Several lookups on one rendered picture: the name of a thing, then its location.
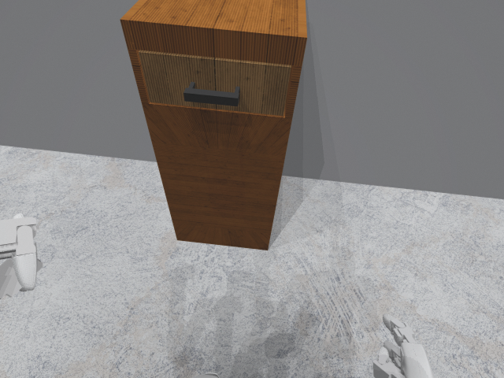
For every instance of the drawer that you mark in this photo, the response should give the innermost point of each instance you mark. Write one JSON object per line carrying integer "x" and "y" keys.
{"x": 263, "y": 86}

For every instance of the left robot hand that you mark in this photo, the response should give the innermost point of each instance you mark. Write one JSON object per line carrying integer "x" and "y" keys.
{"x": 18, "y": 272}

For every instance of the handle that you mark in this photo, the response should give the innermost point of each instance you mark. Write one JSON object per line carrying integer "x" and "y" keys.
{"x": 212, "y": 97}

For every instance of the right robot hand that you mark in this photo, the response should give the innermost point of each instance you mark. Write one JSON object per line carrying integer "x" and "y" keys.
{"x": 410, "y": 361}

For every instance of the cabinet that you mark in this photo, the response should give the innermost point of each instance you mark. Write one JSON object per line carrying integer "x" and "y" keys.
{"x": 220, "y": 169}

